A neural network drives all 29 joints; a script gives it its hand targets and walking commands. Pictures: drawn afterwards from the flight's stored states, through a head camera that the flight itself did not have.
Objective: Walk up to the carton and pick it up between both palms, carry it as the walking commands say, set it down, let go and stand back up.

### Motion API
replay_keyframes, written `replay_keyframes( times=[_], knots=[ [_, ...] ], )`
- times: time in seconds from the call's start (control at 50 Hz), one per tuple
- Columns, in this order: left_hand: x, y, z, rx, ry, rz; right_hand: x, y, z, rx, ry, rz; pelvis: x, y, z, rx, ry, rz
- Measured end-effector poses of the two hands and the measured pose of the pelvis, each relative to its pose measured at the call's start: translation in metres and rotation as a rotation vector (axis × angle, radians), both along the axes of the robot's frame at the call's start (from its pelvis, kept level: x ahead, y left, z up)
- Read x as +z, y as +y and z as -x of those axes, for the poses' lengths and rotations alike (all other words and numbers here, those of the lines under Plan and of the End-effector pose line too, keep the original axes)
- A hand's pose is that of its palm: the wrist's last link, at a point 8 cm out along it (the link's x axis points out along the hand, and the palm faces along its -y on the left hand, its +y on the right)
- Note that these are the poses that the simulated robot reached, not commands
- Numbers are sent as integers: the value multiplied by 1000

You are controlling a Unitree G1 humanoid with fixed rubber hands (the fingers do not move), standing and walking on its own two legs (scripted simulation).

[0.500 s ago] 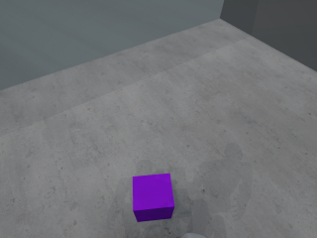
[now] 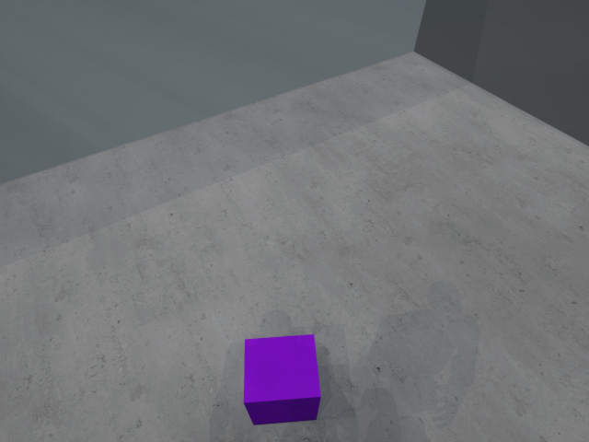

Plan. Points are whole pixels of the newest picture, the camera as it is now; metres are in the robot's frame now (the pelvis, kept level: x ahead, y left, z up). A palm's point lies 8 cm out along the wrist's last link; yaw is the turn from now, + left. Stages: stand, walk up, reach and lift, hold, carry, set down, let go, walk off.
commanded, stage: walk up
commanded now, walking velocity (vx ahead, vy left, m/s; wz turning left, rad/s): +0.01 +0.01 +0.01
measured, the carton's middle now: (282, 381) +0.38 +0.04 -0.64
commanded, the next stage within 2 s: stand in 0.46 s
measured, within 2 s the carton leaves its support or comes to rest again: neither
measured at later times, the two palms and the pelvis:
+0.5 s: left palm out of the picture -0.01 +0.23 -0.14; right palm out of the picture +0.00 -0.19 -0.15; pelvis +0.02 +0.01 +0.00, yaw +0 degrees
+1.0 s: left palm (136, 424) +0.17 +0.25 -0.13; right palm (448, 435) +0.16 -0.23 -0.15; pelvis -0.02 +0.01 -0.03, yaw -1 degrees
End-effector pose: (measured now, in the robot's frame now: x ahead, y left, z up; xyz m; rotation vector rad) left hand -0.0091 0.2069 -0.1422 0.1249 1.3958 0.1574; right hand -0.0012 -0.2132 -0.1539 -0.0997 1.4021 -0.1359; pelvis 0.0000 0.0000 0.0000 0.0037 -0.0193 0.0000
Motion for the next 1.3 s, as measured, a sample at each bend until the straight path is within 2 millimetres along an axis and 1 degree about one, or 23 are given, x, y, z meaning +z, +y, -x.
replay_keyframes(
  times=[0.1,0.18,0.26,0.36,0.5,0.58,0.8,0.82,0.84,0.88,0.92,0.96,0.98,1.0,1.02,1.04,1.06,1.1,1.18,1.24,1.26,1.3],
  knots=[
    [-3,2,0,0,17,14,3,7,15,-12,53,3,1,3,-4,-4,0,0],
    [-3,6,-3,3,25,15,4,13,19,-18,75,2,1,6,-8,-6,1,0],
    [-3,11,-5,3,28,8,3,18,18,-22,77,-1,1,9,-11,-5,0,1],
    [-3,17,-7,7,30,-3,2,22,8,-18,55,-3,1,12,-14,-5,-2,1],
    [-3,19,-2,9,45,-5,2,23,-3,-13,29,1,1,14,-16,-5,-7,1],
    [-3,17,2,11,55,1,2,21,-3,-9,32,5,0,14,-16,-4,-8,1],
    [-2,13,12,12,76,0,1,16,6,-6,56,5,0,10,-12,-4,-8,-2],
    [-2,13,9,22,62,2,0,15,3,-16,43,-1,-2,9,-12,-3,25,-5],
    [-4,14,-2,11,35,4,-1,12,-6,-47,13,-3,-5,8,-10,0,55,-8],
    [-8,20,-41,-23,-34,-14,-4,1,-39,-60,-56,23,-14,8,0,-1,81,-6],
    [-9,31,-95,-29,-120,-36,-5,-9,-82,-11,-103,43,-24,8,9,-6,107,-5],
    [-1,38,-147,-34,-193,-48,0,-16,-125,46,-136,61,-31,9,16,-11,130,-7],
    [4,39,-167,-34,-207,-48,4,-16,-143,59,-140,65,-33,9,17,-15,144,-8],
    [8,38,-182,-37,-210,-43,8,-15,-157,67,-140,65,-34,10,17,-20,160,-9],
    [11,36,-193,-43,-205,-34,12,-13,-167,74,-139,60,-34,11,17,-23,176,-9],
    [13,34,-199,-49,-197,-23,15,-10,-175,77,-138,51,-34,11,15,-25,191,-9],
    [13,31,-200,-55,-184,-13,16,-7,-178,76,-134,39,-33,12,13,-25,205,-8],
    [10,27,-193,-62,-150,-3,16,-2,-177,75,-112,21,-30,14,8,-24,228,-9],
    [-4,23,-159,-61,-105,0,2,2,-158,100,-81,13,-29,18,3,-18,276,-9],
    [-17,22,-139,-23,-121,22,-12,5,-150,108,-121,-5,-35,20,9,-14,327,-6],
    [-21,22,-136,-13,-133,26,-16,6,-149,105,-141,-7,-39,21,12,-13,342,-4],
    [-30,23,-135,0,-167,28,-24,7,-150,99,-178,-9,-46,21,20,-11,369,0]
  ],
)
